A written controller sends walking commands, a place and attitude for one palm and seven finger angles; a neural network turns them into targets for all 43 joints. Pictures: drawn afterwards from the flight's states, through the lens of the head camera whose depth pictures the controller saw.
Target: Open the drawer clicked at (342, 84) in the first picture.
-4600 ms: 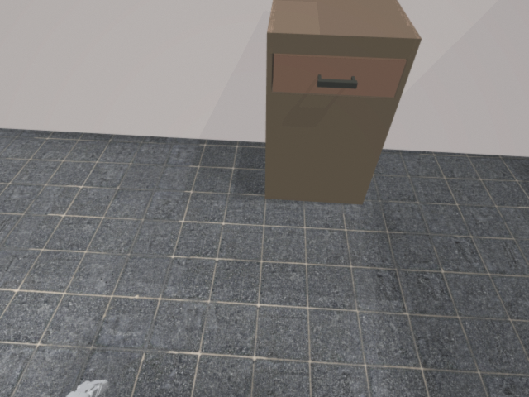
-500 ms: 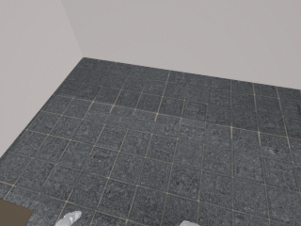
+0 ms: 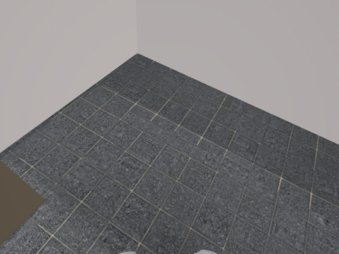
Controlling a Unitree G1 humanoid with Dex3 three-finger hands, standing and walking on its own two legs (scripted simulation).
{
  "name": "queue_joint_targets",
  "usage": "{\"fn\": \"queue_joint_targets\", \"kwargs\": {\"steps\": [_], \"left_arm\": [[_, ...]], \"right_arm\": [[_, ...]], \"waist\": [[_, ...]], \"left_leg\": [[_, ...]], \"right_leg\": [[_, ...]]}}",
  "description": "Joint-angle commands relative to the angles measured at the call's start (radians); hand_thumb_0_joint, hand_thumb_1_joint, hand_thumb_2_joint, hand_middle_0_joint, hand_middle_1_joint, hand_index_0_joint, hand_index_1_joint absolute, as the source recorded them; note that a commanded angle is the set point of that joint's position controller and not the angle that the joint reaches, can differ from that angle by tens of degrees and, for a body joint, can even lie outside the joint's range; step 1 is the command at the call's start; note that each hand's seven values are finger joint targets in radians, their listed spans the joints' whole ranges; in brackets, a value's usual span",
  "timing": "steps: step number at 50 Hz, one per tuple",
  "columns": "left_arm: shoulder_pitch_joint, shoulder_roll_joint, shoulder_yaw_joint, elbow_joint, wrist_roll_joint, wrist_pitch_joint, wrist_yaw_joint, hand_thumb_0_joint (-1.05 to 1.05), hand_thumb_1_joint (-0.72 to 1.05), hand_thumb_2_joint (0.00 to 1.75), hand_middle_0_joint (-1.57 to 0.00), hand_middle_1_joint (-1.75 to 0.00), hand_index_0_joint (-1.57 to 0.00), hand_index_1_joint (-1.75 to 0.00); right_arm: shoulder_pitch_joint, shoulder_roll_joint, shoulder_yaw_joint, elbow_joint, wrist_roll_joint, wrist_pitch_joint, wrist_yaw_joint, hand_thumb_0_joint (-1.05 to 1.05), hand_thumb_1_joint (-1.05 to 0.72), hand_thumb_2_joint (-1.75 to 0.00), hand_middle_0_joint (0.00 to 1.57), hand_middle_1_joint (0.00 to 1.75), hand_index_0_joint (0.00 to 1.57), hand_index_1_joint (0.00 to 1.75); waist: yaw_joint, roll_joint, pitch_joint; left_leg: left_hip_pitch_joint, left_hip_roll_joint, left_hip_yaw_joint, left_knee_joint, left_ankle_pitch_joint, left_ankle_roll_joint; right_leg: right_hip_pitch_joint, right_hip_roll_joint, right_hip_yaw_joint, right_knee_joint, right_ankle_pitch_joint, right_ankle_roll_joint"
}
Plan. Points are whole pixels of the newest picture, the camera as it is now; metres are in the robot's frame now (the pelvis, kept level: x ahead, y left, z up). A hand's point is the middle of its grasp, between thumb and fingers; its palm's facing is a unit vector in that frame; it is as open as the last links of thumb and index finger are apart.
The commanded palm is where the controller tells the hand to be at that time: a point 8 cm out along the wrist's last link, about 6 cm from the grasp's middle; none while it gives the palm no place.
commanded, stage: turn to face it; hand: left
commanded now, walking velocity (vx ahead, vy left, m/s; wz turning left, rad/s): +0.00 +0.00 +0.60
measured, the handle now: out of the picture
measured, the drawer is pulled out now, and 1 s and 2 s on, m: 0.00 0.00 0.00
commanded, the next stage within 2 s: take the last steps up to it in 1.64 s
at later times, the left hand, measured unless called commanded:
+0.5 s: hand out of the picture +0.05 +0.19 -0.14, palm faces +0.30 -0.92 -0.26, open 7.4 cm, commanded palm none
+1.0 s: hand out of the picture -0.15 +0.17 -0.18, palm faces +0.62 -0.75 -0.24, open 7.4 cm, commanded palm none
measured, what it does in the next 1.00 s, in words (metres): steps on the spot, turning left: right foot, then left foot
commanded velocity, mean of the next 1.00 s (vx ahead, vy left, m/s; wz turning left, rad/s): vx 0.00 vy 0.00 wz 0.60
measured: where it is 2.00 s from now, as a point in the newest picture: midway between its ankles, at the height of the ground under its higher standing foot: outside the picture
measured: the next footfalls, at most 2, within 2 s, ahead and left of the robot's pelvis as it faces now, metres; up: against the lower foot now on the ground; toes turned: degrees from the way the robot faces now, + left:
right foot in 0.50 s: +0.05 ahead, -0.16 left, +0.00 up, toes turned +17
left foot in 0.94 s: -0.07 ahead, +0.08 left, +0.00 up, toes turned +41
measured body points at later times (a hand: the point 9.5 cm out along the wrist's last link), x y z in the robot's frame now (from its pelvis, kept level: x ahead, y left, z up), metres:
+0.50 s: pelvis -0.02 -0.04 +0.01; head +0.01 -0.05 +0.46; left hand +0.03 +0.23 -0.12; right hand +0.11 -0.28 -0.14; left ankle +0.02 +0.07 -0.72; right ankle +0.00 -0.17 -0.72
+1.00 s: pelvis -0.04 -0.02 +0.00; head -0.02 +0.03 +0.45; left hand -0.18 +0.21 -0.16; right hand +0.21 -0.17 -0.12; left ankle -0.10 +0.06 -0.72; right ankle +0.01 -0.17 -0.69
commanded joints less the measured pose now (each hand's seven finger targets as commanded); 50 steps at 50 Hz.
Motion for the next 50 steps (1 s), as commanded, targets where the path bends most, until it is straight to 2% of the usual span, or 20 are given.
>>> {"fn": "queue_joint_targets", "kwargs": {"steps": [1,5,16,20,23,24,25,26,27,28,30,32,40,43,45,46,47,48,49,50], "left_arm": [[-0.050,0.064,0.018,-0.105,0.009,-0.029,-0.010,0.00,0.90,0.90,-0.20,-0.30,-0.20,-0.30],[0.003,0.080,0.017,-0.077,0.001,-0.027,-0.009,0.00,0.90,0.90,-0.20,-0.30,-0.20,-0.30],[-0.048,0.107,0.013,-0.122,-0.005,-0.019,0.002,0.00,0.90,0.90,-0.20,-0.30,-0.20,-0.30],[-0.008,0.099,0.005,-0.132,-0.010,-0.026,0.006,0.00,0.90,0.90,-0.20,-0.30,-0.20,-0.30],[0.100,0.114,0.013,-0.113,-0.014,-0.037,0.010,0.00,0.90,0.90,-0.20,-0.30,-0.20,-0.30],[0.137,0.162,0.024,-0.112,-0.005,-0.044,0.016,0.00,0.90,0.90,-0.20,-0.30,-0.20,-0.30],[0.126,0.266,0.041,-0.134,0.014,-0.054,0.023,0.00,0.90,0.90,-0.20,-0.30,-0.20,-0.30],[0.067,0.267,0.029,-0.159,0.005,-0.046,0.025,0.00,0.90,0.90,-0.20,-0.30,-0.20,-0.30],[-0.017,0.227,0.016,-0.183,0.004,-0.044,0.023,0.00,0.90,0.90,-0.20,-0.30,-0.20,-0.30],[-0.058,0.198,0.015,-0.189,0.000,-0.054,0.020,0.00,0.90,0.90,-0.20,-0.30,-0.20,-0.30],[-0.076,0.144,-0.004,-0.185,-0.002,-0.061,0.017,0.00,0.90,0.90,-0.20,-0.30,-0.20,-0.30],[-0.006,0.141,-0.009,-0.165,0.000,-0.069,0.014,0.00,0.90,0.90,-0.20,-0.30,-0.20,-0.30],[0.123,0.203,0.009,-0.116,0.014,-0.059,0.010,0.00,0.90,0.90,-0.20,-0.30,-0.20,-0.30],[0.124,0.233,0.020,-0.111,0.015,-0.052,0.008,0.00,0.90,0.90,-0.20,-0.30,-0.20,-0.30],[0.114,0.230,0.021,-0.104,0.007,-0.047,0.004,0.00,0.90,0.90,-0.20,-0.30,-0.20,-0.30],[0.114,0.219,0.022,-0.110,-0.002,-0.042,0.002,0.00,0.90,0.90,-0.20,-0.30,-0.20,-0.30],[0.109,0.156,0.015,-0.147,-0.010,-0.041,-0.005,0.00,0.90,0.90,-0.20,-0.30,-0.20,-0.30],[0.038,0.114,-0.008,-0.183,-0.005,-0.036,-0.003,0.00,0.90,0.90,-0.20,-0.30,-0.20,-0.30],[0.014,0.134,-0.003,-0.182,-0.001,-0.026,0.000,0.00,0.90,0.90,-0.20,-0.30,-0.20,-0.30],[-0.001,0.126,-0.002,-0.167,0.001,-0.021,0.004,0.00,0.90,0.90,-0.20,-0.30,-0.20,-0.30]], "right_arm": [[0.053,-0.178,-0.031,-0.061,0.000,-0.027,-0.025,0.00,-0.90,-0.90,0.20,0.30,0.20,0.30],[0.049,-0.200,-0.036,-0.067,0.009,-0.036,-0.028,0.00,-0.90,-0.90,0.20,0.30,0.20,0.30],[0.043,-0.240,-0.055,-0.072,0.003,-0.010,-0.011,0.00,-0.90,-0.90,0.20,0.30,0.20,0.30],[-0.004,-0.254,-0.063,-0.093,0.000,0.001,-0.006,0.00,-0.90,-0.90,0.20,0.30,0.20,0.30],[-0.054,-0.240,-0.068,-0.116,0.006,0.007,0.001,0.00,-0.90,-0.90,0.20,0.30,0.20,0.30],[-0.053,-0.201,-0.065,-0.125,0.014,0.011,0.006,0.00,-0.90,-0.90,0.20,0.30,0.20,0.30],[-0.033,-0.130,-0.055,-0.148,0.020,0.011,0.006,0.00,-0.90,-0.90,0.20,0.30,0.20,0.30],[-0.073,-0.186,-0.065,-0.157,0.003,0.011,0.006,0.00,-0.90,-0.90,0.20,0.30,0.20,0.30],[-0.052,-0.181,-0.066,-0.151,-0.003,0.019,0.015,0.00,-0.90,-0.90,0.20,0.30,0.20,0.30],[-0.030,-0.174,-0.068,-0.124,-0.004,0.032,0.020,0.00,-0.90,-0.90,0.20,0.30,0.20,0.30],[0.001,-0.173,-0.063,-0.095,-0.003,0.035,0.028,0.00,-0.90,-0.90,0.20,0.30,0.20,0.30],[-0.019,-0.155,-0.053,-0.097,0.002,0.033,0.030,0.00,-0.90,-0.90,0.20,0.30,0.20,0.30],[-0.162,-0.137,-0.030,-0.134,0.011,0.031,0.033,0.00,-0.90,-0.90,0.20,0.30,0.20,0.30],[-0.144,-0.133,-0.020,-0.130,0.016,0.017,0.031,0.00,-0.90,-0.90,0.20,0.30,0.20,0.30],[-0.083,-0.155,-0.025,-0.121,0.014,0.008,0.029,0.00,-0.90,-0.90,0.20,0.30,0.20,0.30],[-0.017,-0.200,-0.036,-0.104,0.011,-0.002,0.028,0.00,-0.90,-0.90,0.20,0.30,0.20,0.30],[0.058,-0.322,-0.067,-0.098,0.005,-0.015,0.021,0.00,-0.90,-0.90,0.20,0.30,0.20,0.30],[0.131,-0.381,-0.080,-0.071,0.018,-0.011,0.011,0.00,-0.90,-0.90,0.20,0.30,0.20,0.30],[0.132,-0.360,-0.073,-0.058,0.015,-0.008,0.005,0.00,-0.90,-0.90,0.20,0.30,0.20,0.30],[0.101,-0.320,-0.063,-0.064,0.011,-0.013,-0.005,0.00,-0.90,-0.90,0.20,0.30,0.20,0.30]], "waist": [[-0.009,0.216,-0.110],[-0.001,0.115,-0.176],[-0.028,0.203,-0.112],[-0.008,0.224,-0.125],[0.041,0.185,-0.155],[0.061,0.066,-0.156],[0.061,-0.247,-0.142],[0.056,-0.201,-0.086],[0.005,-0.096,-0.046],[-0.016,-0.140,-0.027],[-0.037,-0.119,0.011],[-0.009,-0.110,-0.004],[0.066,-0.158,-0.052],[0.068,-0.186,-0.092],[0.036,-0.150,-0.132],[-0.004,-0.048,-0.184],[-0.047,0.260,-0.237],[-0.078,0.357,-0.247],[-0.072,0.259,-0.230],[-0.063,0.294,-0.212]], "left_leg": [[0.208,0.256,-0.374,-0.376,0.403,0.055],[0.300,0.211,-0.326,-0.355,0.519,0.067],[0.213,0.184,-0.504,-0.395,0.246,0.107],[0.128,0.156,-0.551,-0.365,0.253,0.103],[-0.004,0.081,-0.526,-0.313,0.182,0.036],[-0.145,0.012,-0.456,-0.199,0.051,-0.022],[-0.331,-0.127,-0.237,0.087,-0.141,-0.110],[-0.290,-0.094,-0.210,0.285,-0.213,-0.106],[-0.248,-0.075,-0.223,0.403,-0.142,-0.102],[-0.239,-0.054,-0.208,0.465,-0.094,-0.109],[-0.247,-0.021,-0.169,0.527,-0.010,-0.128],[-0.261,-0.017,-0.138,0.510,0.005,-0.144],[-0.158,0.007,-0.052,0.195,-0.090,-0.150],[-0.053,-0.013,-0.006,0.036,-0.078,-0.129],[0.071,-0.026,0.003,-0.155,0.052,-0.115],[0.243,0.005,-0.046,-0.282,0.226,-0.095],[0.456,0.259,-0.381,-0.304,0.603,0.017],[0.483,0.394,-0.515,-0.282,0.992,0.134],[0.449,0.392,-0.425,-0.264,0.945,0.156],[0.392,0.324,-0.406,-0.279,0.865,0.132]], "right_leg": [[-0.227,-0.010,0.171,0.275,0.112,0.030],[-0.193,0.005,0.178,0.225,0.160,0.056],[-0.096,0.043,0.195,-0.018,0.081,0.058],[0.047,0.081,0.190,-0.198,0.066,0.035],[0.283,0.096,0.164,-0.486,0.218,0.013],[0.416,-0.012,0.253,-0.628,0.195,-0.022],[0.469,-0.308,0.579,-0.760,0.060,-0.129],[0.261,-0.401,0.586,-0.767,0.080,-0.180],[0.150,-0.342,0.473,-0.761,0.088,-0.183],[0.119,-0.273,0.414,-0.751,0.106,-0.142],[0.142,-0.202,0.265,-0.687,0.299,-0.121],[0.230,-0.191,0.191,-0.635,0.469,-0.126],[0.346,-0.259,0.125,-0.563,0.642,-0.158],[0.358,-0.266,0.087,-0.488,0.729,-0.145],[0.340,-0.244,0.028,-0.377,0.712,-0.092],[0.240,-0.223,-0.005,-0.231,0.635,-0.046],[-0.047,-0.087,-0.040,0.002,0.179,0.039],[-0.191,-0.025,0.058,0.149,-0.201,0.063],[-0.189,-0.051,0.121,0.224,-0.151,0.046],[-0.195,-0.054,0.147,0.246,-0.089,0.048]]}}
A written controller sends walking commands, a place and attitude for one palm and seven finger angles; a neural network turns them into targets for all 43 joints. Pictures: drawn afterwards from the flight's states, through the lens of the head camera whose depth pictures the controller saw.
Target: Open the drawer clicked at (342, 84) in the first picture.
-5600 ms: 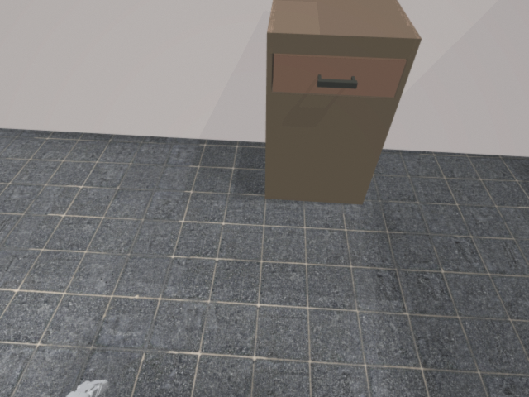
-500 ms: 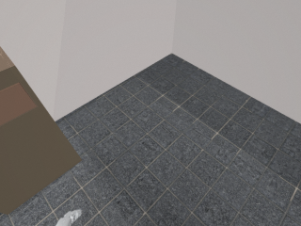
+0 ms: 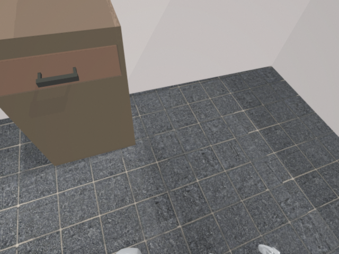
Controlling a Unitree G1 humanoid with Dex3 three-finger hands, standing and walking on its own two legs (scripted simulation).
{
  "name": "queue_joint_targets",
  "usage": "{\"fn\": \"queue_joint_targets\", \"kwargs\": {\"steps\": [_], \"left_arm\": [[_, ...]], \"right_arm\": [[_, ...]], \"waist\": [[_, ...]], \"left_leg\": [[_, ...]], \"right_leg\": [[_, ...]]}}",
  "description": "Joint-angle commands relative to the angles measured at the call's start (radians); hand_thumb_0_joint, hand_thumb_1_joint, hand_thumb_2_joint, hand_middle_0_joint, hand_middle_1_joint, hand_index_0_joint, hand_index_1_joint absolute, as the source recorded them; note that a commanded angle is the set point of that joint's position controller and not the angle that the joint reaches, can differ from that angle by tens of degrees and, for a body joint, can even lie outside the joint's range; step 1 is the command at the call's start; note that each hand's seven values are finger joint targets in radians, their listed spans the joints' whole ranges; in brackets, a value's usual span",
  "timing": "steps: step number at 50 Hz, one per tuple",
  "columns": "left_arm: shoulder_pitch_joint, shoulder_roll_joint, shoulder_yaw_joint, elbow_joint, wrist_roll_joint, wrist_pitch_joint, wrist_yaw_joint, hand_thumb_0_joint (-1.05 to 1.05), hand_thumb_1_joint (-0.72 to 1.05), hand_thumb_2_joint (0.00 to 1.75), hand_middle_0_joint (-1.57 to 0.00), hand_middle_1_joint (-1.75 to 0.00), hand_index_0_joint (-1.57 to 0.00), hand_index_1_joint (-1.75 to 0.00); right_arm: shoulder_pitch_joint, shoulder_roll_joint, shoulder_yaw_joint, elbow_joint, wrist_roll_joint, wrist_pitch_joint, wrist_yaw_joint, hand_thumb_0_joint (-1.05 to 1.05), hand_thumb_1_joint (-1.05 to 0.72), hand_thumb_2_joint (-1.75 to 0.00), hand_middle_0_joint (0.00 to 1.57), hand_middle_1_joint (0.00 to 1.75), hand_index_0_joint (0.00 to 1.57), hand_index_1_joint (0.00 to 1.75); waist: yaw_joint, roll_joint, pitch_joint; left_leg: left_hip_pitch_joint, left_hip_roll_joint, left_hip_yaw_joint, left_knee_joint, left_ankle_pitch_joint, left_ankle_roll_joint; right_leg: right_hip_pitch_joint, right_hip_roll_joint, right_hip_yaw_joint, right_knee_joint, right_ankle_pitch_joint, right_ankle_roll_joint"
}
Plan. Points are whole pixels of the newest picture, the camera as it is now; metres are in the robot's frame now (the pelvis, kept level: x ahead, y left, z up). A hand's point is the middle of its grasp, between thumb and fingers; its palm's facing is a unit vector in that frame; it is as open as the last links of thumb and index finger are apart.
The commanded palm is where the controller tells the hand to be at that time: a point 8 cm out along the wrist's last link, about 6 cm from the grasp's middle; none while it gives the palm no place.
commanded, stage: turn to face it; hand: left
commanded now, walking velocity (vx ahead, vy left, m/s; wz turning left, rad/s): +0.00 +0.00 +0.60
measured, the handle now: (57, 76) +0.65 +0.46 -0.07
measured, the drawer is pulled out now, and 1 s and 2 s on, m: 0.00 0.00 0.00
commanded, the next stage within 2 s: take the last steps up to it in 0.64 s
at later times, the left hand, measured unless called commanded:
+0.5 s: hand out of the picture +0.10 +0.20 -0.13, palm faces +0.24 -0.93 -0.29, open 7.4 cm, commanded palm none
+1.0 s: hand out of the picture -0.12 +0.18 -0.17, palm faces +0.48 -0.85 -0.20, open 7.4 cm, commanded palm none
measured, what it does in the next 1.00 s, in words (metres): steps on the spot, turning left: right foot, then left foot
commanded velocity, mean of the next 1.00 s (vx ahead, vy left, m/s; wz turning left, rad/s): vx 0.08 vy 0.00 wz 0.32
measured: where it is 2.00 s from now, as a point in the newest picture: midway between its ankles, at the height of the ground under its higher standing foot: (142, 229)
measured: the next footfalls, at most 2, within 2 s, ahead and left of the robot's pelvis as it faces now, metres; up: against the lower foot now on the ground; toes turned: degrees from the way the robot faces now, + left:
right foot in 0.46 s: +0.08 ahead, -0.12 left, +0.00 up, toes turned +12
left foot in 0.92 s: -0.03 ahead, +0.11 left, +0.00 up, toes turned +29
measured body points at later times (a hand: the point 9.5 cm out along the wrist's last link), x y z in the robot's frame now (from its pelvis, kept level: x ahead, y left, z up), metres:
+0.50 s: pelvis +0.01 -0.03 +0.01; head +0.04 -0.04 +0.46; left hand +0.09 +0.25 -0.10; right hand +0.11 -0.27 -0.15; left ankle -0.01 +0.09 -0.71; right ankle +0.04 -0.13 -0.73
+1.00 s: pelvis -0.01 +0.02 +0.01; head -0.02 +0.04 +0.46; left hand -0.15 +0.23 -0.15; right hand +0.17 -0.17 -0.12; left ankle -0.07 +0.09 -0.72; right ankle +0.04 -0.11 -0.68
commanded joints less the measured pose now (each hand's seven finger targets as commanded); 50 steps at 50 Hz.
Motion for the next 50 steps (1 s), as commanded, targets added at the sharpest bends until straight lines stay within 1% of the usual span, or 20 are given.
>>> {"fn": "queue_joint_targets", "kwargs": {"steps": [1,5,15,19,21,22,23,24,25,26,28,30,39,41,43,44,45,46,47,50], "left_arm": [[-0.103,0.075,0.022,-0.127,0.002,-0.023,0.011,0.00,0.90,0.90,-0.20,-0.30,-0.20,-0.30],[-0.054,0.079,0.025,-0.091,0.003,-0.023,-0.003,0.00,0.90,0.90,-0.20,-0.30,-0.20,-0.30],[-0.164,0.067,0.012,-0.147,-0.003,-0.026,0.011,0.00,0.90,0.90,-0.20,-0.30,-0.20,-0.30],[-0.111,0.050,0.006,-0.143,-0.013,-0.037,0.017,0.00,0.90,0.90,-0.20,-0.30,-0.20,-0.30],[-0.047,0.062,0.009,-0.126,-0.013,-0.050,0.020,0.00,0.90,0.90,-0.20,-0.30,-0.20,-0.30],[-0.016,0.095,0.016,-0.119,-0.007,-0.061,0.024,0.00,0.90,0.90,-0.20,-0.30,-0.20,-0.30],[0.004,0.184,0.032,-0.116,0.009,-0.069,0.033,0.00,0.90,0.90,-0.20,-0.30,-0.20,-0.30],[0.011,0.216,0.032,-0.125,0.009,-0.065,0.029,0.00,0.90,0.90,-0.20,-0.30,-0.20,-0.30],[-0.022,0.188,0.027,-0.137,0.006,-0.058,0.031,0.00,0.90,0.90,-0.20,-0.30,-0.20,-0.30],[-0.075,0.141,0.026,-0.140,0.004,-0.063,0.033,0.00,0.90,0.90,-0.20,-0.30,-0.20,-0.30],[-0.123,0.096,0.007,-0.144,0.000,-0.063,0.026,0.00,0.90,0.90,-0.20,-0.30,-0.20,-0.30],[-0.095,0.080,0.003,-0.128,0.002,-0.068,0.024,0.00,0.90,0.90,-0.20,-0.30,-0.20,-0.30],[0.068,0.127,0.020,-0.036,0.020,-0.069,0.018,0.00,0.90,0.90,-0.20,-0.30,-0.20,-0.30],[0.080,0.135,0.024,-0.012,0.022,-0.072,0.013,0.00,0.90,0.90,-0.20,-0.30,-0.20,-0.30],[0.068,0.131,0.021,0.006,0.016,-0.072,0.007,0.00,0.90,0.90,-0.20,-0.30,-0.20,-0.30],[0.049,0.112,0.017,0.011,0.008,-0.068,0.003,0.00,0.90,0.90,-0.20,-0.30,-0.20,-0.30],[0.047,0.061,0.007,0.002,0.001,-0.063,-0.003,0.00,0.90,0.90,-0.20,-0.30,-0.20,-0.30],[0.021,-0.013,-0.014,-0.032,0.003,-0.060,-0.010,0.00,0.90,0.90,-0.20,-0.30,-0.20,-0.30],[-0.057,0.011,-0.016,-0.049,0.013,-0.062,-0.008,0.00,0.90,0.90,-0.20,-0.30,-0.20,-0.30],[-0.028,0.021,-0.010,0.019,0.020,-0.064,-0.026,0.00,0.90,0.90,-0.20,-0.30,-0.20,-0.30]], "right_arm": [[0.159,-0.230,-0.057,-0.025,-0.007,-0.022,-0.040,0.00,-0.90,-0.90,0.20,0.30,0.20,0.30],[0.068,-0.190,-0.037,-0.056,-0.005,-0.031,-0.040,0.00,-0.90,-0.90,0.20,0.30,0.20,0.30],[0.137,-0.191,-0.049,-0.042,-0.014,-0.020,-0.038,0.00,-0.90,-0.90,0.20,0.30,0.20,0.30],[0.107,-0.188,-0.052,-0.051,-0.016,-0.014,-0.039,0.00,-0.90,-0.90,0.20,0.30,0.20,0.30],[0.088,-0.174,-0.051,-0.052,-0.008,-0.014,-0.035,0.00,-0.90,-0.90,0.20,0.30,0.20,0.30],[0.099,-0.143,-0.047,-0.053,0.000,-0.015,-0.032,0.00,-0.90,-0.90,0.20,0.30,0.20,0.30],[0.123,-0.071,-0.035,-0.067,0.009,-0.018,-0.027,0.00,-0.90,-0.90,0.20,0.30,0.20,0.30],[0.119,-0.094,-0.043,-0.081,0.000,-0.011,-0.032,0.00,-0.90,-0.90,0.20,0.30,0.20,0.30],[0.114,-0.113,-0.052,-0.076,-0.005,0.000,-0.030,0.00,-0.90,-0.90,0.20,0.30,0.20,0.30],[0.111,-0.109,-0.051,-0.049,-0.010,0.014,-0.025,0.00,-0.90,-0.90,0.20,0.30,0.20,0.30],[0.137,-0.099,-0.048,-0.013,-0.014,0.022,-0.016,0.00,-0.90,-0.90,0.20,0.30,0.20,0.30],[0.147,-0.079,-0.043,0.000,-0.011,0.024,-0.011,0.00,-0.90,-0.90,0.20,0.30,0.20,0.30],[0.022,-0.040,-0.009,-0.007,-0.004,0.009,-0.014,0.00,-0.90,-0.90,0.20,0.30,0.20,0.30],[0.036,-0.034,-0.002,-0.003,-0.004,-0.006,-0.012,0.00,-0.90,-0.90,0.20,0.30,0.20,0.30],[0.108,-0.033,0.003,0.025,-0.008,-0.025,-0.014,0.00,-0.90,-0.90,0.20,0.30,0.20,0.30],[0.173,-0.048,0.001,0.050,-0.008,-0.038,-0.017,0.00,-0.90,-0.90,0.20,0.30,0.20,0.30],[0.239,-0.117,-0.016,0.068,-0.012,-0.047,-0.024,0.00,-0.90,-0.90,0.20,0.30,0.20,0.30],[0.307,-0.208,-0.035,0.080,-0.020,-0.048,-0.031,0.00,-0.90,-0.90,0.20,0.30,0.20,0.30],[0.331,-0.212,-0.034,0.090,-0.020,-0.042,-0.037,0.00,-0.90,-0.90,0.20,0.30,0.20,0.30],[0.217,-0.099,0.004,0.081,-0.014,-0.061,-0.052,0.00,-0.90,-0.90,0.20,0.30,0.20,0.30]], "waist": [[-0.093,0.281,-0.202],[-0.040,0.197,-0.168],[-0.074,0.207,-0.150],[-0.046,0.217,-0.172],[-0.012,0.177,-0.194],[0.001,0.111,-0.213],[0.003,-0.164,-0.230],[0.006,-0.204,-0.221],[-0.005,-0.087,-0.175],[-0.025,-0.142,-0.130],[-0.053,-0.085,-0.076],[-0.052,-0.081,-0.074],[0.030,-0.135,-0.121],[0.028,-0.139,-0.132],[-0.008,-0.121,-0.139],[-0.044,-0.052,-0.147],[-0.075,0.157,-0.159],[-0.108,0.427,-0.112],[-0.130,0.338,-0.028],[-0.066,0.252,0.059]], "left_leg": [[0.298,0.310,-0.339,-0.232,0.794,0.145],[0.211,0.209,-0.263,-0.274,0.642,0.101],[0.231,0.216,-0.435,-0.267,0.579,0.154],[0.151,0.186,-0.468,-0.212,0.644,0.138],[0.070,0.142,-0.443,-0.154,0.562,0.088],[-0.028,0.090,-0.404,-0.085,0.402,0.035],[-0.217,-0.042,-0.235,0.110,0.016,-0.042],[-0.246,-0.083,-0.166,0.311,-0.274,-0.068],[-0.217,-0.047,-0.188,0.447,-0.238,-0.064],[-0.219,-0.018,-0.200,0.507,-0.190,-0.066],[-0.227,0.002,-0.157,0.577,-0.073,-0.080],[-0.227,0.007,-0.137,0.565,-0.023,-0.090],[-0.104,0.013,-0.040,0.168,-0.109,-0.091],[-0.048,0.010,-0.015,0.060,-0.114,-0.074],[0.106,-0.002,0.020,-0.114,-0.025,-0.057],[0.240,0.001,0.010,-0.237,0.041,-0.049],[0.379,0.137,-0.183,-0.325,-0.056,-0.002],[0.415,0.357,-0.484,-0.444,-0.164,0.092],[0.313,0.410,-0.530,-0.495,-0.211,0.157],[0.185,0.302,-0.367,-0.510,-0.132,0.114]], "right_leg": [[-0.277,0.038,0.140,0.331,-0.008,0.014],[-0.206,0.067,0.141,0.284,0.135,0.025],[-0.172,0.117,0.165,0.023,0.073,0.028],[0.004,0.168,0.149,-0.196,0.114,0.004],[0.162,0.163,0.138,-0.405,0.288,-0.004],[0.300,0.092,0.200,-0.520,0.380,-0.020],[0.429,-0.160,0.442,-0.572,0.487,-0.107],[0.330,-0.317,0.533,-0.573,0.609,-0.222],[0.224,-0.296,0.451,-0.574,0.571,-0.252],[0.153,-0.227,0.401,-0.597,0.484,-0.229],[0.129,-0.132,0.274,-0.580,0.464,-0.195],[0.143,-0.102,0.204,-0.574,0.501,-0.178],[0.246,-0.133,0.196,-0.558,0.522,-0.215],[0.246,-0.141,0.206,-0.563,0.395,-0.212],[0.161,-0.108,0.166,-0.531,0.223,-0.175],[0.065,-0.074,0.121,-0.467,0.125,-0.138],[-0.107,0.006,0.055,-0.289,0.010,-0.087],[-0.316,0.123,-0.034,-0.046,-0.086,-0.040],[-0.353,0.103,0.061,0.076,-0.072,-0.061],[-0.321,0.063,0.123,0.194,0.133,-0.067]]}}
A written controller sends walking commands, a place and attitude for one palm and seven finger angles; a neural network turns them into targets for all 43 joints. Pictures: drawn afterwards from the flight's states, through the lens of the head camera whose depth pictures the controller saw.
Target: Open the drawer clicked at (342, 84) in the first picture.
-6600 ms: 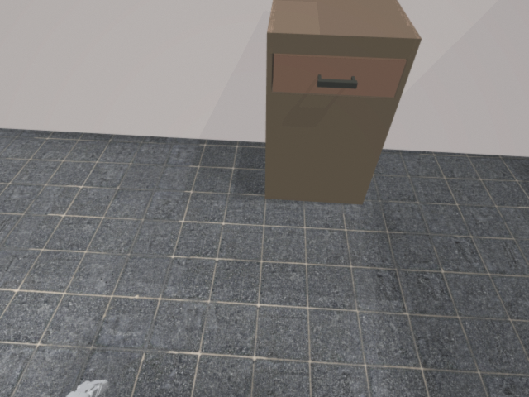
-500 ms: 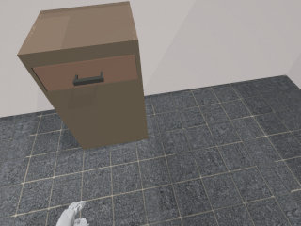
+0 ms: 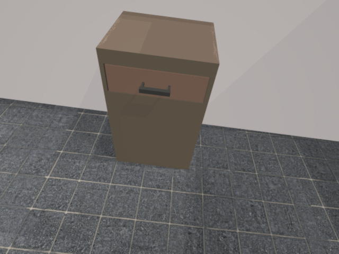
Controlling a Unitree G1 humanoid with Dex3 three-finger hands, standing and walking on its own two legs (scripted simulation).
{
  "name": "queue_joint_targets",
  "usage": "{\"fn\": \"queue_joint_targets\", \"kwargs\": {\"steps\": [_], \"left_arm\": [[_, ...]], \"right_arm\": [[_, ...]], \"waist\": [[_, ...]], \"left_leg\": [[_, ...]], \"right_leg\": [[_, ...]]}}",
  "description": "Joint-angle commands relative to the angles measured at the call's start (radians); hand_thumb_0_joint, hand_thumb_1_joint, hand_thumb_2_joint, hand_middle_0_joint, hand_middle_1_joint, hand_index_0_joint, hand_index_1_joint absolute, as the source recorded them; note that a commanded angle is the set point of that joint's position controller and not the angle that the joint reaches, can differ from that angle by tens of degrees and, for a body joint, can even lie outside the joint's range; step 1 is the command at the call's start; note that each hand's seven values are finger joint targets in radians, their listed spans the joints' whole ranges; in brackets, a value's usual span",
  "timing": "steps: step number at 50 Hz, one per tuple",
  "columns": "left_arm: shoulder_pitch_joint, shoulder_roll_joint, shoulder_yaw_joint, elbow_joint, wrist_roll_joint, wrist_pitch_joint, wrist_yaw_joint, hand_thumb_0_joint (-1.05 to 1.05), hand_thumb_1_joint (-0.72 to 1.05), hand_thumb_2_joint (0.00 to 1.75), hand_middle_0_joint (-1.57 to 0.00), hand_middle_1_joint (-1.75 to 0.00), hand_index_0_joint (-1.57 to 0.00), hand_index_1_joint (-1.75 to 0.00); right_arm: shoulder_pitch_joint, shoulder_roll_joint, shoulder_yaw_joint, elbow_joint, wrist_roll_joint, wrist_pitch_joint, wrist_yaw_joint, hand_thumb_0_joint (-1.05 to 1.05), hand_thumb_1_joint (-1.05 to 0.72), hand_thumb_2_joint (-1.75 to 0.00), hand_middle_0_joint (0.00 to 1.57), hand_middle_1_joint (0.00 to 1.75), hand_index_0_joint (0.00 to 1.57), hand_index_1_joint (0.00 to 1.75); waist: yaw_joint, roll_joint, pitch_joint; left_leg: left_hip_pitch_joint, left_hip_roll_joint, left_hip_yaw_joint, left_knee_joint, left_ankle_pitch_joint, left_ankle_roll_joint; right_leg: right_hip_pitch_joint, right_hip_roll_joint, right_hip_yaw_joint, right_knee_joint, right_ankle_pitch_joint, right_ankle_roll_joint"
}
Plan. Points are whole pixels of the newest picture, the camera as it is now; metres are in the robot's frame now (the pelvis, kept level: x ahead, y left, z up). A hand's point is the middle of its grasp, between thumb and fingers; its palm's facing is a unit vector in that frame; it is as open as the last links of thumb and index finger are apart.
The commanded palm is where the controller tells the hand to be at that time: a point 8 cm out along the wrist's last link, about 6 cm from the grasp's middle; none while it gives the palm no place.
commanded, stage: take the last steps up to it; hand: left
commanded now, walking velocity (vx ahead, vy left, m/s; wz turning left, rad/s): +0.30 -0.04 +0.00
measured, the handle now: (155, 88) +0.78 +0.13 -0.08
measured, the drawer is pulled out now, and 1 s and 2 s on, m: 0.00 0.00 0.00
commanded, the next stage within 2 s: come to a stop and stand still in 0.68 s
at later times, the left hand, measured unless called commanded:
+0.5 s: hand (128, 211) +0.27 +0.14 -0.17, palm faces -0.05 -0.98 -0.18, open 7.4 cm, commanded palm none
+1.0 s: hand (136, 217) +0.26 +0.12 -0.19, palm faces +0.12 -0.98 -0.15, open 7.3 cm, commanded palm none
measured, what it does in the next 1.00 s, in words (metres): walks ahead: right foot, then left foot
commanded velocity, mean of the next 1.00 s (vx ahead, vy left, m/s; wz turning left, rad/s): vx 0.12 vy -0.04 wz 0.00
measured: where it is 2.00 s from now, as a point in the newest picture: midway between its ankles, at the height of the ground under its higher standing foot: outside the picture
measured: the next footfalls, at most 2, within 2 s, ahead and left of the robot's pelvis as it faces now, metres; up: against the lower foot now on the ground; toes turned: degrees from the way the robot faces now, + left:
right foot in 0.50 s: +0.29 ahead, -0.17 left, +0.00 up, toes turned -3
left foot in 0.90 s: +0.39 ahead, +0.08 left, +0.00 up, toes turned +7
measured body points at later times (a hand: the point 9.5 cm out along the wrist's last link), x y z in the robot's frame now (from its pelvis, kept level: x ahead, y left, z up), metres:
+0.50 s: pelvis +0.15 -0.03 -0.02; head +0.18 -0.04 +0.43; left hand +0.27 +0.19 -0.16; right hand +0.00 -0.22 -0.16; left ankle -0.02 +0.09 -0.73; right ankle +0.24 -0.13 -0.74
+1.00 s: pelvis +0.30 -0.04 +0.00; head +0.30 -0.03 +0.45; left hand +0.26 +0.17 -0.17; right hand +0.40 -0.25 -0.15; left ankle +0.35 +0.08 -0.74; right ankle +0.24 -0.13 -0.74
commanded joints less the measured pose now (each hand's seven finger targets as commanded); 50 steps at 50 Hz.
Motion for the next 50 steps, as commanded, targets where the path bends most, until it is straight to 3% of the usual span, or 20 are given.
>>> {"fn": "queue_joint_targets", "kwargs": {"steps": [1,4,8,14,18,20,22,23,24,25,26,28,30,33,40,43,44,46,47,50], "left_arm": [[-0.107,0.034,-0.001,-0.086,0.006,-0.050,-0.020,0.00,0.90,0.90,-0.20,-0.30,-0.20,-0.30],[-0.060,0.022,-0.004,-0.052,0.002,-0.046,-0.019,0.00,0.90,0.90,-0.20,-0.30,-0.20,-0.30],[-0.102,0.017,0.001,-0.063,-0.001,-0.040,-0.018,0.00,0.90,0.90,-0.20,-0.30,-0.20,-0.30],[-0.245,-0.012,-0.006,-0.105,-0.006,-0.048,-0.023,0.00,0.90,0.90,-0.20,-0.30,-0.20,-0.30],[-0.326,-0.034,-0.009,-0.129,-0.010,-0.061,-0.027,0.00,0.90,0.90,-0.20,-0.30,-0.20,-0.30],[-0.313,-0.031,-0.007,-0.129,-0.011,-0.069,-0.027,0.00,0.90,0.90,-0.20,-0.30,-0.20,-0.30],[-0.175,-0.016,0.002,-0.086,-0.010,-0.080,-0.022,0.00,0.90,0.90,-0.20,-0.30,-0.20,-0.30],[-0.040,0.010,0.010,-0.043,-0.006,-0.090,-0.018,0.00,0.90,0.90,-0.20,-0.30,-0.20,-0.30],[0.104,0.082,0.030,-0.002,0.002,-0.105,-0.008,0.00,0.90,0.90,-0.20,-0.30,-0.20,-0.30],[0.196,0.173,0.055,0.014,-0.003,-0.108,0.006,0.00,0.90,0.90,-0.20,-0.30,-0.20,-0.30],[0.179,0.189,0.052,0.013,-0.022,-0.100,0.010,0.00,0.90,0.90,-0.20,-0.30,-0.20,-0.30],[-0.015,0.104,0.033,-0.033,-0.019,-0.096,0.014,0.00,0.90,0.90,-0.20,-0.30,-0.20,-0.30],[-0.112,0.026,0.009,-0.051,-0.015,-0.103,0.022,0.00,0.90,0.90,-0.20,-0.30,-0.20,-0.30],[-0.107,-0.014,-0.009,-0.041,-0.008,-0.116,0.023,0.00,0.90,0.90,-0.20,-0.30,-0.20,-0.30],[-0.048,0.012,-0.009,-0.011,-0.004,-0.112,0.020,0.00,0.90,0.90,-0.20,-0.30,-0.20,-0.30],[-0.050,-0.004,-0.024,0.003,-0.014,-0.091,0.030,0.00,0.90,0.90,-0.20,-0.30,-0.20,-0.30],[-0.034,-0.013,-0.029,0.010,-0.017,-0.084,0.034,0.00,0.90,0.90,-0.20,-0.30,-0.20,-0.30],[0.029,-0.041,-0.037,0.010,-0.023,-0.064,0.046,0.00,0.90,0.90,-0.20,-0.30,-0.20,-0.30],[0.037,-0.041,-0.035,0.008,-0.015,-0.053,0.052,0.00,0.90,0.90,-0.20,-0.30,-0.20,-0.30],[0.035,-0.006,-0.026,0.006,-0.017,-0.031,0.046,0.00,0.90,0.90,-0.20,-0.30,-0.20,-0.30]], "right_arm": [[0.116,-0.142,-0.020,0.003,0.003,-0.028,-0.028,0.00,-0.90,-0.90,0.20,0.30,0.20,0.30],[0.157,-0.129,-0.018,0.023,0.013,-0.046,-0.031,0.00,-0.90,-0.90,0.20,0.30,0.20,0.30],[0.214,-0.114,-0.021,0.053,0.016,-0.058,-0.038,0.00,-0.90,-0.90,0.20,0.30,0.20,0.30],[0.317,-0.095,-0.021,0.108,0.005,-0.065,-0.048,0.00,-0.90,-0.90,0.20,0.30,0.20,0.30],[0.351,-0.097,-0.023,0.135,-0.005,-0.063,-0.048,0.00,-0.90,-0.90,0.20,0.30,0.20,0.30],[0.344,-0.102,-0.024,0.144,-0.008,-0.060,-0.047,0.00,-0.90,-0.90,0.20,0.30,0.20,0.30],[0.322,-0.115,-0.025,0.146,0.000,-0.059,-0.048,0.00,-0.90,-0.90,0.20,0.30,0.20,0.30],[0.309,-0.115,-0.027,0.147,0.007,-0.060,-0.045,0.00,-0.90,-0.90,0.20,0.30,0.20,0.30],[0.312,-0.092,-0.024,0.136,0.018,-0.063,-0.036,0.00,-0.90,-0.90,0.20,0.30,0.20,0.30],[0.365,-0.031,-0.016,0.109,0.026,-0.064,-0.032,0.00,-0.90,-0.90,0.20,0.30,0.20,0.30],[0.302,-0.056,-0.020,0.097,0.029,-0.056,-0.034,0.00,-0.90,-0.90,0.20,0.30,0.20,0.30],[0.214,-0.030,-0.026,0.081,0.018,-0.048,-0.024,0.00,-0.90,-0.90,0.20,0.30,0.20,0.30],[0.228,0.005,-0.025,0.091,0.003,-0.026,-0.019,0.00,-0.90,-0.90,0.20,0.30,0.20,0.30],[0.264,0.030,-0.018,0.096,-0.001,-0.006,-0.016,0.00,-0.90,-0.90,0.20,0.30,0.20,0.30],[0.097,0.030,-0.009,0.038,0.004,-0.018,-0.003,0.00,-0.90,-0.90,0.20,0.30,0.20,0.30],[0.084,0.014,0.008,0.058,0.008,-0.021,-0.020,0.00,-0.90,-0.90,0.20,0.30,0.20,0.30],[0.103,-0.015,0.005,0.069,0.010,-0.025,-0.024,0.00,-0.90,-0.90,0.20,0.30,0.20,0.30],[0.110,-0.103,-0.007,0.064,0.015,-0.026,-0.037,0.00,-0.90,-0.90,0.20,0.30,0.20,0.30],[0.091,-0.120,-0.017,0.058,0.015,-0.011,-0.040,0.00,-0.90,-0.90,0.20,0.30,0.20,0.30],[0.021,-0.126,-0.020,0.039,0.022,0.007,-0.055,0.00,-0.90,-0.90,0.20,0.30,0.20,0.30]], "waist": [[-0.067,0.203,0.155],[-0.049,0.174,0.119],[-0.053,0.142,0.124],[-0.090,0.146,0.145],[-0.113,0.169,0.159],[-0.100,0.177,0.138],[-0.032,0.147,0.067],[0.028,0.124,-0.009],[0.086,0.018,-0.113],[0.081,-0.207,-0.238],[0.080,-0.106,-0.204],[0.026,-0.016,-0.022],[-0.046,0.049,0.041],[-0.087,-0.032,0.035],[-0.050,-0.052,0.026],[-0.056,-0.033,-0.005],[-0.061,0.019,-0.034],[-0.043,0.171,-0.071],[-0.042,0.153,-0.011],[-0.033,0.273,0.004]], "left_leg": [[0.038,0.263,-0.300,-0.401,-0.053,0.092],[0.088,0.220,-0.201,-0.388,0.153,0.082],[0.143,0.248,-0.197,-0.391,0.242,0.116],[0.240,0.274,-0.179,-0.347,0.448,0.136],[0.227,0.272,-0.158,-0.304,0.524,0.126],[0.199,0.266,-0.142,-0.253,0.622,0.116],[0.153,0.238,-0.092,-0.099,0.804,0.088],[0.096,0.198,-0.065,0.052,0.784,0.058],[-0.091,0.141,-0.026,0.292,0.582,0.019],[-0.320,-0.023,0.021,0.624,-0.176,-0.028],[-0.352,0.005,-0.088,0.779,-0.257,0.001],[-0.399,0.084,-0.102,0.822,-0.106,0.003],[-0.324,0.122,-0.107,0.732,-0.023,-0.009],[-0.282,0.117,-0.062,0.576,0.004,-0.042],[-0.227,0.085,-0.006,0.203,0.078,-0.060],[-0.046,0.056,-0.013,-0.026,0.263,-0.072],[0.046,0.088,-0.040,-0.085,0.477,-0.066],[0.132,0.248,-0.151,-0.059,0.901,0.019],[0.079,0.257,-0.135,-0.076,0.819,0.037],[0.040,0.272,-0.166,-0.128,0.871,0.071]], "right_leg": [[-0.302,-0.027,0.076,0.220,0.136,-0.002],[-0.294,-0.011,0.068,0.235,0.226,0.017],[-0.361,-0.023,0.082,0.206,0.271,0.032],[-0.411,-0.028,0.056,0.041,0.261,0.017],[-0.324,-0.001,0.025,-0.112,0.234,-0.018],[-0.210,0.033,-0.003,-0.195,0.203,-0.042],[0.017,0.086,-0.040,-0.285,0.249,-0.065],[0.208,0.095,-0.036,-0.351,0.322,-0.075],[0.462,-0.043,0.123,-0.363,0.364,-0.132],[0.644,-0.336,0.538,-0.467,0.514,-0.249],[0.538,-0.365,0.574,-0.554,0.450,-0.287],[0.266,-0.306,0.476,-0.638,0.169,-0.259],[0.084,-0.239,0.288,-0.666,0.224,-0.209],[0.044,-0.183,0.134,-0.662,0.463,-0.187],[0.127,-0.153,0.105,-0.605,0.608,-0.199],[0.136,-0.092,0.063,-0.481,0.733,-0.136],[0.116,-0.064,0.056,-0.426,0.670,-0.099],[0.069,0.001,0.045,-0.395,0.332,-0.033],[0.075,0.018,0.059,-0.404,0.233,-0.034],[0.090,0.021,0.039,-0.319,0.212,-0.018]]}}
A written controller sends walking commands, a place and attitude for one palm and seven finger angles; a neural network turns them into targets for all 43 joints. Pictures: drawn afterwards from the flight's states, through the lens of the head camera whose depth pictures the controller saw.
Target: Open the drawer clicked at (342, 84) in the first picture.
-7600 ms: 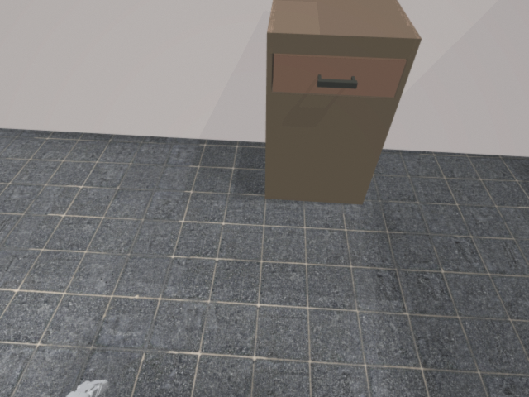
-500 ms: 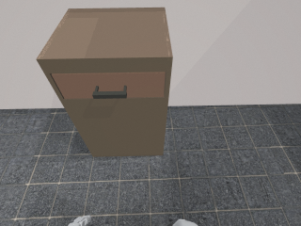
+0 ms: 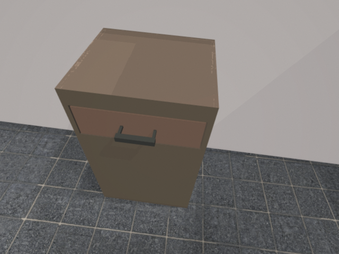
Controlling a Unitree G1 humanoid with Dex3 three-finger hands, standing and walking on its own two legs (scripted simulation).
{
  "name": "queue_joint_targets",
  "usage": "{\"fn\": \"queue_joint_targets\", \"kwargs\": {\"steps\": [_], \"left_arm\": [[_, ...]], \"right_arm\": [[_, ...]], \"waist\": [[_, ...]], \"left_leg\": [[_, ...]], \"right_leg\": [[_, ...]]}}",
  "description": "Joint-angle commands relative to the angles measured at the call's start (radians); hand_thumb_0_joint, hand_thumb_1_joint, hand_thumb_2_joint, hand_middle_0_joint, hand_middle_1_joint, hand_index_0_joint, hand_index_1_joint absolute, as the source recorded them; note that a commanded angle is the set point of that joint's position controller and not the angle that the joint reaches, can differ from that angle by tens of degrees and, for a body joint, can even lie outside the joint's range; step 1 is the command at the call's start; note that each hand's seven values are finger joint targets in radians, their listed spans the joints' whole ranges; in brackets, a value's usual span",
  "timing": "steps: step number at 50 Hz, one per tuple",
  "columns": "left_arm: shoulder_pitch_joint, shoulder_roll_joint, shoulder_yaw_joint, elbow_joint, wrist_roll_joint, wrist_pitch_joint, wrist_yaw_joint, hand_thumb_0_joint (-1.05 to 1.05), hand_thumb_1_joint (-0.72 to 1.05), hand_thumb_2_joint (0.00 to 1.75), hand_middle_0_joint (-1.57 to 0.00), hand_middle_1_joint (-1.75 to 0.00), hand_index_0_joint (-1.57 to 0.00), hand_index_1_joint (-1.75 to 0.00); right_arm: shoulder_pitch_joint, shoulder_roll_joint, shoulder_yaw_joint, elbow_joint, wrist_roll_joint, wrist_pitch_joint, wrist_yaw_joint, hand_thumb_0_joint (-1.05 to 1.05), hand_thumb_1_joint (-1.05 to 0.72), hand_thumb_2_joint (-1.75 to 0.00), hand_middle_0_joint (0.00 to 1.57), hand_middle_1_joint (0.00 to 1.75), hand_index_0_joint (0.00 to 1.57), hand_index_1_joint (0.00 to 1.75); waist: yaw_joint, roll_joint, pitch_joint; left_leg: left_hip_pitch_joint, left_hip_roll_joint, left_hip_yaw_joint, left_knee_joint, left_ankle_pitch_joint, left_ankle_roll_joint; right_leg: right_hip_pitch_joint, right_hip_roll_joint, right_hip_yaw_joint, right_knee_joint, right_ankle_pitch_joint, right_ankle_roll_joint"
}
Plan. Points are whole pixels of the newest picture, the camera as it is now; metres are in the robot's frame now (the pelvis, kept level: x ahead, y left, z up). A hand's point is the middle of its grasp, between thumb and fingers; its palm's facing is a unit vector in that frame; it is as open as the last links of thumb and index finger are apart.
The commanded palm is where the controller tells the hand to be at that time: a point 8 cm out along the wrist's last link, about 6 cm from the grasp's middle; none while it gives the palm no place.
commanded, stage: come to a stop and stand still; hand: left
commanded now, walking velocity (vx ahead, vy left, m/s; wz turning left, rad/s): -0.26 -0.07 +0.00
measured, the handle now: (136, 135) +0.49 +0.17 -0.08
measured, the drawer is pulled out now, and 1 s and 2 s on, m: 0.00 0.00 0.00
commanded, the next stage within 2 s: look again from close up in 1.44 s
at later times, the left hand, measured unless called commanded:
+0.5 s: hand out of the picture -0.01 +0.12 -0.14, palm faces +0.06 -0.96 -0.26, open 7.3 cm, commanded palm none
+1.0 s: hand out of the picture -0.08 +0.18 -0.17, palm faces +0.10 -0.98 -0.18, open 7.4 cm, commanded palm none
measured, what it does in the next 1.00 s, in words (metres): steps on the spot: left foot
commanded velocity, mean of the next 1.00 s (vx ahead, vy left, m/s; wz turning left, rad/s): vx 0.01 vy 0.07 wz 0.00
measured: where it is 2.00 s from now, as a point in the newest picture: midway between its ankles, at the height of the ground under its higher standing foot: outside the picture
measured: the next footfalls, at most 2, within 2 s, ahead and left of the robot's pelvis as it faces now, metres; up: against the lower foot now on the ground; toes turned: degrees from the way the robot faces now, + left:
left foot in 0.86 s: -0.03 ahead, +0.13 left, +0.00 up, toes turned +1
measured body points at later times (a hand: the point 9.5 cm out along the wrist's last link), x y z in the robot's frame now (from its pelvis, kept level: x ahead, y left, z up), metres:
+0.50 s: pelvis -0.04 -0.06 +0.01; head -0.03 -0.10 +0.46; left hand -0.01 +0.17 -0.12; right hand -0.02 -0.31 -0.16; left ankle -0.07 +0.10 -0.67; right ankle -0.05 -0.13 -0.73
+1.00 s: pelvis -0.05 +0.01 +0.01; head -0.05 +0.02 +0.46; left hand -0.09 +0.24 -0.16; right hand +0.01 -0.22 -0.14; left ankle -0.07 +0.13 -0.73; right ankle -0.05 -0.13 -0.73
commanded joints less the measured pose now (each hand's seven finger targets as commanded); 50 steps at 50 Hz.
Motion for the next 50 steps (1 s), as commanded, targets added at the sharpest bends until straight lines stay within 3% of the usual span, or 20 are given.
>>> {"fn": "queue_joint_targets", "kwargs": {"steps": [1,6,9,11,12,13,14,16,20,26,29,36,40,41,42,43,44,45,47,50], "left_arm": [[0.078,0.105,0.020,-0.064,0.002,0.010,0.010,0.00,0.90,0.90,-0.20,-0.30,-0.20,-0.30],[0.047,0.090,0.041,-0.112,0.006,0.030,0.004,0.00,0.90,0.90,-0.20,-0.30,-0.20,-0.30],[0.073,0.067,0.045,-0.118,0.007,0.026,0.000,0.00,0.90,0.90,-0.20,-0.30,-0.20,-0.30],[0.134,0.073,0.047,-0.105,0.016,0.016,-0.001,0.00,0.90,0.90,-0.20,-0.30,-0.20,-0.30],[0.111,0.143,0.051,-0.113,0.029,0.007,0.002,0.00,0.90,0.90,-0.20,-0.30,-0.20,-0.30],[0.038,0.202,0.053,-0.142,0.029,0.006,0.001,0.00,0.90,0.90,-0.20,-0.30,-0.20,-0.30],[-0.013,0.213,0.049,-0.167,0.024,0.007,0.002,0.00,0.90,0.90,-0.20,-0.30,-0.20,-0.30],[-0.085,0.186,0.051,-0.175,0.024,0.002,0.005,0.00,0.90,0.90,-0.20,-0.30,-0.20,-0.30],[-0.037,0.182,0.050,-0.155,0.015,-0.017,-0.001,0.00,0.90,0.90,-0.20,-0.30,-0.20,-0.30],[0.062,0.196,0.063,-0.128,0.013,-0.022,0.010,0.00,0.90,0.90,-0.20,-0.30,-0.20,-0.30],[0.075,0.200,0.065,-0.116,0.015,-0.021,0.013,0.00,0.90,0.90,-0.20,-0.30,-0.20,-0.30],[0.007,0.203,0.061,-0.111,0.028,-0.009,0.000,0.00,0.90,0.90,-0.20,-0.30,-0.20,-0.30],[-0.036,0.190,0.054,-0.088,0.017,-0.003,-0.004,0.00,0.90,0.90,-0.20,-0.30,-0.20,-0.30],[-0.039,0.166,0.046,-0.084,0.011,0.000,-0.004,0.00,0.90,0.90,-0.20,-0.30,-0.20,-0.30],[-0.019,0.128,0.036,-0.081,0.006,0.003,-0.005,0.00,0.90,0.90,-0.20,-0.30,-0.20,-0.30],[0.002,0.092,0.027,-0.079,0.004,0.006,-0.007,0.00,0.90,0.90,-0.20,-0.30,-0.20,-0.30],[0.005,0.073,0.021,-0.069,0.008,0.006,-0.007,0.00,0.90,0.90,-0.20,-0.30,-0.20,-0.30],[0.019,0.068,0.018,-0.067,0.014,0.000,-0.013,0.00,0.90,0.90,-0.20,-0.30,-0.20,-0.30],[0.000,0.078,0.015,-0.033,0.018,0.008,-0.013,0.00,0.90,0.90,-0.20,-0.30,-0.20,-0.30],[0.025,0.096,0.008,-0.009,0.015,0.000,-0.012,0.00,0.90,0.90,-0.20,-0.30,-0.20,-0.30]], "right_arm": [[0.104,-0.179,-0.045,-0.020,0.004,0.019,-0.025,0.00,-0.90,-0.90,0.20,0.30,0.20,0.30],[0.086,-0.221,-0.080,-0.049,-0.009,0.036,-0.029,0.00,-0.90,-0.90,0.20,0.30,0.20,0.30],[0.023,-0.211,-0.084,-0.072,-0.012,0.040,-0.017,0.00,-0.90,-0.90,0.20,0.30,0.20,0.30],[-0.009,-0.178,-0.082,-0.086,-0.006,0.045,-0.005,0.00,-0.90,-0.90,0.20,0.30,0.20,0.30],[-0.002,-0.112,-0.072,-0.097,0.001,0.053,0.006,0.00,-0.90,-0.90,0.20,0.30,0.20,0.30],[-0.026,-0.080,-0.064,-0.117,0.001,0.062,0.016,0.00,-0.90,-0.90,0.20,0.30,0.20,0.30],[-0.033,-0.104,-0.068,-0.112,-0.002,0.068,0.022,0.00,-0.90,-0.90,0.20,0.30,0.20,0.30],[-0.009,-0.101,-0.063,-0.074,-0.011,0.071,0.028,0.00,-0.90,-0.90,0.20,0.30,0.20,0.30],[0.087,-0.126,-0.060,-0.023,-0.012,0.055,0.031,0.00,-0.90,-0.90,0.20,0.30,0.20,0.30],[0.090,-0.147,-0.057,-0.041,-0.012,0.056,0.019,0.00,-0.90,-0.90,0.20,0.30,0.20,0.30],[0.080,-0.143,-0.052,-0.050,-0.011,0.061,0.016,0.00,-0.90,-0.90,0.20,0.30,0.20,0.30],[0.089,-0.119,-0.041,-0.049,-0.003,0.049,0.025,0.00,-0.90,-0.90,0.20,0.30,0.20,0.30],[0.173,-0.100,-0.028,-0.009,0.001,0.028,0.017,0.00,-0.90,-0.90,0.20,0.30,0.20,0.30],[0.196,-0.112,-0.025,0.006,0.002,0.019,0.013,0.00,-0.90,-0.90,0.20,0.30,0.20,0.30],[0.200,-0.151,-0.030,0.006,-0.003,0.009,0.009,0.00,-0.90,-0.90,0.20,0.30,0.20,0.30],[0.176,-0.194,-0.035,-0.005,-0.007,0.007,0.004,0.00,-0.90,-0.90,0.20,0.30,0.20,0.30],[0.138,-0.209,-0.033,-0.015,-0.009,0.014,0.002,0.00,-0.90,-0.90,0.20,0.30,0.20,0.30],[0.105,-0.206,-0.030,-0.030,-0.009,0.016,-0.001,0.00,-0.90,-0.90,0.20,0.30,0.20,0.30],[0.101,-0.157,-0.020,-0.007,-0.006,0.007,-0.005,0.00,-0.90,-0.90,0.20,0.30,0.20,0.30],[0.128,-0.146,-0.012,0.004,-0.001,0.001,-0.010,0.00,-0.90,-0.90,0.20,0.30,0.20,0.30]], "waist": [[-0.047,0.242,-0.050],[-0.063,0.181,-0.158],[-0.035,0.151,-0.200],[0.006,0.037,-0.193],[-0.003,-0.180,-0.125],[-0.009,-0.289,-0.040],[-0.007,-0.190,-0.020],[-0.035,-0.132,0.063],[-0.031,-0.055,0.058],[0.015,-0.073,-0.029],[0.021,-0.072,-0.051],[0.000,-0.161,-0.025],[-0.051,-0.151,-0.041],[-0.060,-0.093,-0.048],[-0.054,0.040,-0.045],[-0.037,0.149,-0.019],[-0.024,0.161,0.031],[-0.002,0.086,0.062],[-0.016,0.212,0.094],[-0.018,0.157,0.050]], "left_leg": [[0.208,0.249,-0.203,-0.129,0.796,0.129],[0.262,0.330,-0.232,-0.137,0.742,0.219],[0.180,0.271,-0.172,-0.117,0.546,0.173],[0.042,0.177,-0.118,-0.039,0.191,0.093],[-0.086,0.038,-0.050,0.074,-0.121,0.014],[-0.126,-0.039,-0.041,0.199,-0.286,-0.024],[-0.076,-0.015,-0.103,0.304,-0.307,-0.019],[-0.110,-0.008,-0.129,0.367,-0.202,-0.007],[-0.184,-0.016,-0.118,0.388,-0.125,-0.029],[-0.242,-0.020,-0.135,0.408,-0.167,-0.058],[-0.233,-0.019,-0.136,0.400,-0.191,-0.063],[-0.043,-0.027,-0.080,0.188,-0.203,-0.038],[0.182,-0.045,-0.044,-0.093,-0.020,-0.028],[0.241,-0.022,-0.066,-0.157,0.017,-0.023],[0.256,0.068,-0.166,-0.200,0.022,0.002],[0.169,0.171,-0.278,-0.262,-0.035,0.046],[0.033,0.205,-0.303,-0.326,-0.163,0.076],[-0.045,0.183,-0.270,-0.317,-0.217,0.072],[-0.024,0.120,-0.240,-0.356,-0.171,0.047],[0.051,0.091,-0.191,-0.291,-0.003,0.036]], "right_leg": [[-0.147,-0.058,0.072,0.082,0.047,0.031],[-0.271,-0.036,0.127,0.377,-0.214,0.032],[-0.177,-0.036,0.103,0.242,-0.082,0.035],[-0.034,-0.048,0.103,-0.038,0.155,0.041],[-0.048,-0.186,0.305,-0.201,0.141,0.002],[-0.181,-0.340,0.464,-0.311,0.058,-0.086],[-0.291,-0.371,0.459,-0.355,-0.120,-0.138],[-0.319,-0.302,0.436,-0.366,-0.183,-0.105],[-0.110,-0.279,0.345,-0.298,0.142,-0.086],[0.124,-0.332,0.347,-0.215,0.523,-0.118],[0.148,-0.337,0.343,-0.198,0.588,-0.143],[-0.038,-0.288,0.314,-0.277,0.229,-0.136],[-0.152,-0.205,0.235,-0.210,0.136,-0.064],[-0.192,-0.166,0.208,-0.163,0.103,-0.035],[-0.240,-0.111,0.168,-0.098,0.054,-0.006],[-0.226,-0.067,0.111,-0.062,0.031,0.022],[-0.158,-0.054,0.078,-0.042,0.031,0.032],[-0.124,-0.054,0.085,-0.047,0.092,0.033],[-0.103,-0.064,0.083,-0.056,0.148,0.036],[-0.073,-0.081,0.105,-0.109,0.214,0.038]]}}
